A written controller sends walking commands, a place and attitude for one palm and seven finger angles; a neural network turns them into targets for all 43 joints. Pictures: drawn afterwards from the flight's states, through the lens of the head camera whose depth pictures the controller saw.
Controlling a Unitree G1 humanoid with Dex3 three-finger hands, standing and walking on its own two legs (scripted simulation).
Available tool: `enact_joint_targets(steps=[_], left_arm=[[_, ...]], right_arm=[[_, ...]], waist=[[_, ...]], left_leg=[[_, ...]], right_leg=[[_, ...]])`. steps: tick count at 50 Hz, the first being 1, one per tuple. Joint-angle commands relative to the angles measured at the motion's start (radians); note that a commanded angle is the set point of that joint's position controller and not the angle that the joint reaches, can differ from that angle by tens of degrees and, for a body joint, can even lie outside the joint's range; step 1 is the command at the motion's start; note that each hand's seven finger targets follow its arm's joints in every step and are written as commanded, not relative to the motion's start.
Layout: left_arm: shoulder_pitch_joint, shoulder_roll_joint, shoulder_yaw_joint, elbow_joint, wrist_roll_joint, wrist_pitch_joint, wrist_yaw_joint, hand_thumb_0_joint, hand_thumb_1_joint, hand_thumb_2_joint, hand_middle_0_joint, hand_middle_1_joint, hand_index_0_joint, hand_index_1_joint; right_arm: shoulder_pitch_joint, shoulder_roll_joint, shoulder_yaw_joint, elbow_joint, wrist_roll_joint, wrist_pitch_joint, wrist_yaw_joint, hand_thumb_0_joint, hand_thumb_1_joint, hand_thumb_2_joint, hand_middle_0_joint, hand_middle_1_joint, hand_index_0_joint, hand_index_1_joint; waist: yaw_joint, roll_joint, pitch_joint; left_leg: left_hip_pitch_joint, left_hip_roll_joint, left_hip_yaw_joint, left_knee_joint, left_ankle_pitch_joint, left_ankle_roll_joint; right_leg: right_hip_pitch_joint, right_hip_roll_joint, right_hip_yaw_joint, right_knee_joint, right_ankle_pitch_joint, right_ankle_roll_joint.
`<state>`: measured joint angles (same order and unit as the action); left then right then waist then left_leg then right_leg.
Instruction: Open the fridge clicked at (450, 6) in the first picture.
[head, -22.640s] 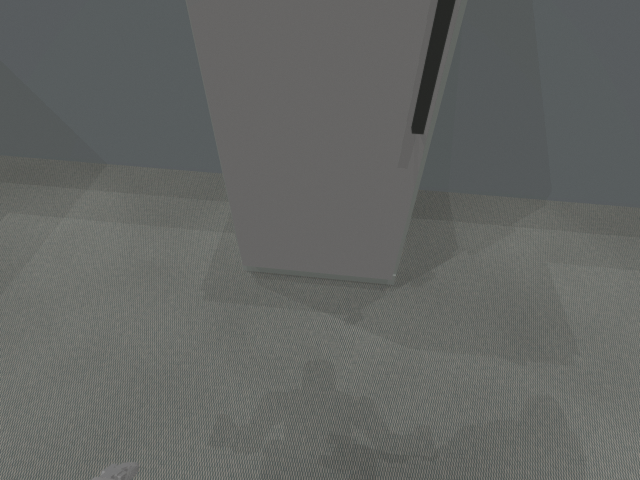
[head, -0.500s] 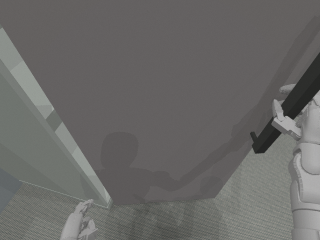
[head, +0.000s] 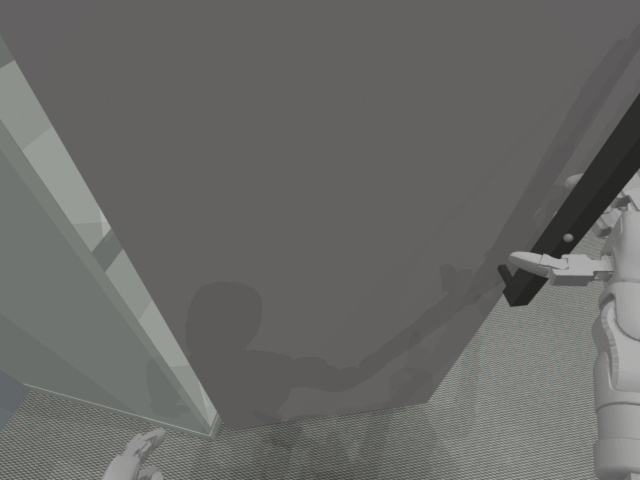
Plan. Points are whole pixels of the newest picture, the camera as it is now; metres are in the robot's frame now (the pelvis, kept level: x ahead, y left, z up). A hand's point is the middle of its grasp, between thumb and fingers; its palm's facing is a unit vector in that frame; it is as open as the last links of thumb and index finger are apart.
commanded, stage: loosen the grip on the handle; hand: right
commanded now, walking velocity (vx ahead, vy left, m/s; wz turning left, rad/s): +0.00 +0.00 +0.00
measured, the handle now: (579, 182) +0.42 -0.25 +0.19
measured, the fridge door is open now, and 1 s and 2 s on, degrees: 69 69 69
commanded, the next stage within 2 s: slip the hand off the handle in 0.24 s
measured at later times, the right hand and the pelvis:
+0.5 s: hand (601, 237) +0.38 -0.29 +0.14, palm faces +0.33 +0.92 -0.23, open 14.6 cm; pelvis +0.03 +0.00 -0.01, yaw -1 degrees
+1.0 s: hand out of the picture +0.39 -0.34 +0.15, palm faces +0.31 +0.92 -0.24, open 14.7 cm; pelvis +0.00 -0.02 -0.01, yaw +0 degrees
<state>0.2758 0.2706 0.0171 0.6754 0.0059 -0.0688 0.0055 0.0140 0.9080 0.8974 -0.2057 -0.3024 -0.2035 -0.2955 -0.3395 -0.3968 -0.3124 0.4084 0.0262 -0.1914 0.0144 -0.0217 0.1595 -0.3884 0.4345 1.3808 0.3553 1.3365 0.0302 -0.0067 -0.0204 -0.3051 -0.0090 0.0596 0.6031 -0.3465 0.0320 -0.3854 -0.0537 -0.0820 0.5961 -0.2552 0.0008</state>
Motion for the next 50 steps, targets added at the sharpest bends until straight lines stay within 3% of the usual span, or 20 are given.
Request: enact_joint_targets(steps=[1, 2, 3, 6, 8, 11, 15, 18, 20, 23, 25, 28, 29, 32, 34, 36, 39, 43, 46, 50], left_arm=[[-0.069, 0.120, 0.047, -0.128, -0.017, -0.038, 0.021, 0.000, 0.900, 0.900, -0.200, -0.300, -0.200, -0.300], [-0.062, 0.122, 0.052, -0.116, -0.019, -0.036, 0.026, 0.000, 0.900, 0.900, -0.200, -0.300, -0.200, -0.300], [-0.055, 0.132, 0.046, -0.098, -0.018, -0.032, 0.037, 0.000, 0.900, 0.900, -0.200, -0.300, -0.200, -0.300], [-0.044, 0.118, 0.047, -0.079, -0.017, -0.033, 0.045, 0.000, 0.900, 0.900, -0.200, -0.300, -0.200, -0.300], [-0.031, 0.121, 0.046, -0.069, -0.012, -0.035, 0.050, 0.000, 0.900, 0.900, -0.200, -0.300, -0.200, -0.300], [-0.021, 0.122, 0.049, -0.073, -0.016, -0.039, 0.049, 0.000, 0.900, 0.900, -0.200, -0.300, -0.200, -0.300], [-0.028, 0.122, 0.048, -0.087, -0.026, -0.039, 0.052, 0.000, 0.900, 0.900, -0.200, -0.300, -0.200, -0.300], [-0.022, 0.133, 0.042, -0.071, -0.024, -0.035, 0.068, 0.000, 0.900, 0.900, -0.200, -0.300, -0.200, -0.300], [-0.026, 0.126, 0.040, -0.076, -0.025, -0.033, 0.071, 0.000, 0.900, 0.900, -0.200, -0.300, -0.200, -0.300], [-0.030, 0.128, 0.037, -0.078, -0.023, -0.026, 0.078, 0.000, 0.900, 0.900, -0.200, -0.300, -0.200, -0.300], [-0.028, 0.123, 0.036, -0.082, -0.025, -0.026, 0.079, 0.000, 0.900, 0.900, -0.200, -0.300, -0.200, -0.300], [-0.021, 0.132, 0.038, -0.081, -0.025, -0.030, 0.083, 0.000, 0.900, 0.900, -0.200, -0.300, -0.200, -0.300], [-0.013, 0.138, 0.040, -0.081, -0.027, -0.030, 0.084, 0.000, 0.900, 0.900, -0.200, -0.300, -0.200, -0.300], [-0.020, 0.140, 0.034, -0.083, -0.032, -0.030, 0.092, 0.000, 0.900, 0.900, -0.200, -0.300, -0.200, -0.300], [-0.012, 0.145, 0.031, -0.072, -0.032, -0.030, 0.097, 0.000, 0.900, 0.900, -0.200, -0.300, -0.200, -0.300], [-0.013, 0.141, 0.027, -0.077, -0.030, -0.032, 0.099, 0.000, 0.900, 0.900, -0.200, -0.300, -0.200, -0.300], [0.006, 0.149, 0.030, -0.071, -0.023, -0.035, 0.101, 0.000, 0.900, 0.900, -0.200, -0.300, -0.200, -0.300], [0.018, 0.152, 0.026, -0.064, -0.023, -0.033, 0.102, 0.000, 0.900, 0.900, -0.200, -0.300, -0.200, -0.300], [0.027, 0.157, 0.028, -0.066, -0.027, -0.029, 0.102, 0.000, 0.900, 0.900, -0.200, -0.300, -0.200, -0.300], [0.022, 0.154, 0.035, -0.103, -0.033, -0.035, 0.088, 0.000, 0.900, 0.900, -0.200, -0.300, -0.200, -0.300]], right_arm=[[-0.322, -0.216, -0.050, -0.236, 0.037, -0.056, 0.020, 0.000, 0.550, -0.200, 0.343, 1.267, 0.343, 1.267], [-0.315, -0.238, -0.070, -0.246, 0.043, -0.059, 0.022, 0.000, 0.550, -0.200, 0.330, 1.250, 0.330, 1.250], [-0.397, -0.332, -0.131, -0.234, 0.038, -0.065, 0.017, 0.000, 0.550, -0.200, 0.317, 1.233, 0.317, 1.233], [-0.407, -0.285, -0.092, -0.242, 0.042, -0.091, 0.025, 0.000, 0.550, -0.200, 0.277, 1.183, 0.277, 1.183], [-0.392, -0.312, -0.112, -0.256, 0.040, -0.105, 0.030, 0.000, 0.550, -0.200, 0.250, 1.150, 0.250, 1.150], [-0.275, -0.290, -0.116, -0.241, 0.056, -0.097, 0.053, 0.000, 0.550, -0.200, 0.250, 1.150, 0.250, 1.150], [-0.211, -0.264, -0.121, -0.271, 0.091, -0.059, 0.087, 0.000, 0.550, -0.200, 0.250, 1.150, 0.250, 1.150], [-0.286, -0.367, -0.205, -0.241, 0.092, -0.047, 0.081, 0.000, 0.550, -0.200, 0.250, 1.150, 0.250, 1.150], [-0.282, -0.352, -0.201, -0.214, 0.087, -0.044, 0.082, 0.000, 0.550, -0.200, 0.250, 1.150, 0.250, 1.150], [-0.295, -0.383, -0.213, -0.209, 0.076, -0.044, 0.095, 0.000, 0.550, -0.200, 0.250, 1.150, 0.250, 1.150], [-0.326, -0.340, -0.156, -0.210, 0.068, -0.043, 0.110, 0.000, 0.550, -0.200, 0.250, 1.150, 0.250, 1.150], [-0.349, -0.344, -0.153, -0.183, 0.073, -0.050, 0.133, 0.000, 0.550, -0.200, 0.250, 1.150, 0.250, 1.150], [-0.334, -0.386, -0.191, -0.167, 0.078, -0.051, 0.137, 0.000, 0.550, -0.200, 0.250, 1.150, 0.250, 1.150], [-0.374, -0.380, -0.177, -0.123, 0.092, -0.055, 0.159, 0.000, 0.550, -0.200, 0.250, 1.150, 0.250, 1.150], [-0.423, -0.438, -0.215, -0.090, 0.090, -0.065, 0.159, 0.000, 0.550, -0.200, 0.250, 1.150, 0.250, 1.150], [-0.457, -0.419, -0.189, -0.084, 0.084, -0.077, 0.158, 0.000, 0.550, -0.200, 0.250, 1.150, 0.250, 1.150], [-0.473, -0.481, -0.234, -0.066, 0.071, -0.104, 0.148, 0.000, 0.550, -0.200, 0.250, 1.150, 0.250, 1.150], [-0.498, -0.470, -0.212, -0.011, 0.065, -0.122, 0.155, 0.000, 0.550, -0.200, 0.250, 1.150, 0.250, 1.150], [-0.475, -0.504, -0.235, 0.030, 0.071, -0.124, 0.171, 0.000, 0.550, -0.200, 0.250, 1.150, 0.250, 1.150], [-0.303, -0.445, -0.220, -0.053, 0.097, -0.125, 0.195, 0.000, 0.550, -0.200, 0.250, 1.150, 0.250, 1.150]], waist=[[-0.021, 0.016, -0.234], [-0.025, 0.005, -0.245], [-0.013, -0.002, -0.225], [-0.006, -0.047, -0.232], [-0.015, -0.058, -0.281], [-0.030, -0.026, -0.323], [-0.040, 0.004, -0.333], [-0.031, 0.023, -0.282], [-0.027, 0.040, -0.270], [-0.029, -0.033, -0.287], [-0.015, -0.073, -0.297], [-0.006, -0.080, -0.288], [-0.015, -0.061, -0.300], [-0.004, -0.046, -0.274], [-0.003, -0.064, -0.266], [-0.001, -0.089, -0.257], [-0.011, -0.114, -0.307], [0.008, -0.105, -0.289], [-0.003, -0.113, -0.291], [-0.041, -0.129, -0.344]], left_leg=[[-0.003, 0.004, -0.093, -0.127, 0.167, -0.032], [0.006, 0.010, -0.102, -0.127, 0.188, -0.037], [0.000, 0.007, -0.106, -0.128, 0.190, -0.039], [0.008, 0.017, -0.122, -0.115, 0.267, -0.044], [0.047, 0.018, -0.119, -0.081, 0.390, -0.044], [0.084, 0.025, -0.108, -0.031, 0.578, -0.055], [0.105, 0.025, -0.091, -0.009, 0.679, -0.063], [0.066, 0.013, -0.083, -0.018, 0.629, -0.064], [0.051, 0.010, -0.077, -0.016, 0.596, -0.063], [0.037, 0.003, -0.078, -0.016, 0.555, -0.051], [-0.001, -0.009, -0.067, -0.017, 0.500, -0.039], [-0.031, -0.020, -0.062, -0.024, 0.447, -0.028], [-0.027, -0.020, -0.061, -0.024, 0.437, -0.029], [-0.061, -0.026, -0.053, -0.037, 0.340, -0.027], [-0.068, -0.024, -0.057, -0.043, 0.303, -0.025], [-0.092, -0.031, -0.046, -0.048, 0.239, -0.019], [-0.087, -0.033, -0.048, -0.044, 0.230, -0.014], [-0.110, -0.041, -0.039, -0.048, 0.191, -0.014], [-0.112, -0.039, -0.041, -0.053, 0.166, -0.014], [-0.075, -0.043, -0.032, -0.032, 0.226, -0.007]], right_leg=[[0.145, 0.044, 0.048, -0.034, 0.095, -0.038], [0.148, 0.043, 0.049, -0.026, 0.096, -0.035], [0.135, 0.044, 0.052, -0.023, 0.092, -0.038], [0.145, 0.046, 0.054, -0.004, 0.125, -0.037], [0.154, 0.053, 0.055, 0.011, 0.193, -0.038], [0.157, 0.054, 0.054, 0.030, 0.281, -0.033], [0.161, 0.057, 0.049, 0.033, 0.332, -0.030], [0.135, 0.058, 0.051, 0.033, 0.314, -0.032], [0.130, 0.056, 0.051, 0.031, 0.308, -0.032], [0.147, 0.055, 0.045, 0.039, 0.315, -0.032], [0.179, 0.049, 0.049, 0.043, 0.337, -0.031], [0.187, 0.045, 0.058, 0.050, 0.334, -0.031], [0.181, 0.043, 0.063, 0.047, 0.325, -0.030], [0.161, 0.043, 0.070, 0.036, 0.265, -0.030], [0.146, 0.042, 0.073, 0.031, 0.235, -0.029], [0.154, 0.039, 0.084, 0.019, 0.211, -0.027], [0.169, 0.036, 0.090, 0.023, 0.220, -0.025], [0.158, 0.031, 0.098, 0.017, 0.194, -0.027], [0.152, 0.031, 0.100, 0.007, 0.166, -0.026], [0.198, 0.029, 0.107, 0.007, 0.240, -0.019]])
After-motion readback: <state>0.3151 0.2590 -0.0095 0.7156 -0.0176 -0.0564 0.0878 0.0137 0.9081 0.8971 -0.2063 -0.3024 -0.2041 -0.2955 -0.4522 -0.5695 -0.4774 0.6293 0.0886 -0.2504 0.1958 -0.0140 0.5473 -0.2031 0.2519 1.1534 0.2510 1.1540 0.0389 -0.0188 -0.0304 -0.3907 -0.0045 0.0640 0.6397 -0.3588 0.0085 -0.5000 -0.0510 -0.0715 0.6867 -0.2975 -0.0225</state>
